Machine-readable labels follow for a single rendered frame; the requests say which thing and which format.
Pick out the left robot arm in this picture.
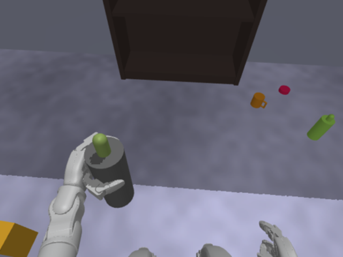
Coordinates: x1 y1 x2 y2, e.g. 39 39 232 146
38 185 86 257

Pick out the left robot hand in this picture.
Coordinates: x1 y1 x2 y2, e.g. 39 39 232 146
63 132 125 200

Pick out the right robot hand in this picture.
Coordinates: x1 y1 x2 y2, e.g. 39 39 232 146
257 221 298 257

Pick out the bookshelf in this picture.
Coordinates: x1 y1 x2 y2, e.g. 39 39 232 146
103 0 267 86

